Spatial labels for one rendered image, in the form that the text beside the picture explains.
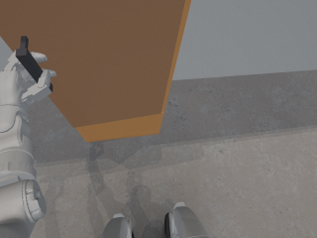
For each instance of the robot left thigh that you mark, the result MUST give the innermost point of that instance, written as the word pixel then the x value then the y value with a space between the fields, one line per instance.
pixel 119 227

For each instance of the left robot upper arm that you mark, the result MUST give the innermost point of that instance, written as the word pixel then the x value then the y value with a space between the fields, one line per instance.
pixel 22 204

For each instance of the cupboard door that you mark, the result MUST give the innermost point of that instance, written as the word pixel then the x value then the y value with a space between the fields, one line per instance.
pixel 112 58

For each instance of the robot left hand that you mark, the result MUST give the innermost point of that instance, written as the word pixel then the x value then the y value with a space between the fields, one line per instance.
pixel 13 86

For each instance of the robot left shin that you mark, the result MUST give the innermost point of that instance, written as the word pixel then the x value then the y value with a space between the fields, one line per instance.
pixel 118 215

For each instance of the handle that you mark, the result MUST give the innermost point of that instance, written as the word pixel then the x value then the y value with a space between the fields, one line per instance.
pixel 28 62

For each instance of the robot left forearm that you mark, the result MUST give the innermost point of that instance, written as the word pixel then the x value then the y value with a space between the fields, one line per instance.
pixel 16 146

